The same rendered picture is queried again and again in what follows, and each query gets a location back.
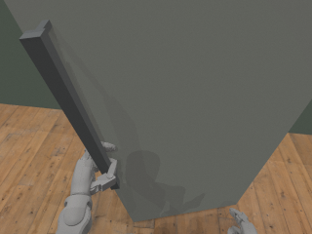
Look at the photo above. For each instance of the handle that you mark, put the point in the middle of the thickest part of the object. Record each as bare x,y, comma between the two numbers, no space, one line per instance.
45,57

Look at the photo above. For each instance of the robot right hand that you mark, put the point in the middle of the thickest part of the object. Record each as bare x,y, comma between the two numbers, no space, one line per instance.
242,220

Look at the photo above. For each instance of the left robot forearm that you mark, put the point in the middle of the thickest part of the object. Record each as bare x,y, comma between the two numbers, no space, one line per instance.
76,217

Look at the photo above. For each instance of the fridge door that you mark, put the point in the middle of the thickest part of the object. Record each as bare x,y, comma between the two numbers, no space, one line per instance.
196,95

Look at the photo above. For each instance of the robot left hand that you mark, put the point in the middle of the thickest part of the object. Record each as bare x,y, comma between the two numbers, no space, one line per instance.
84,174

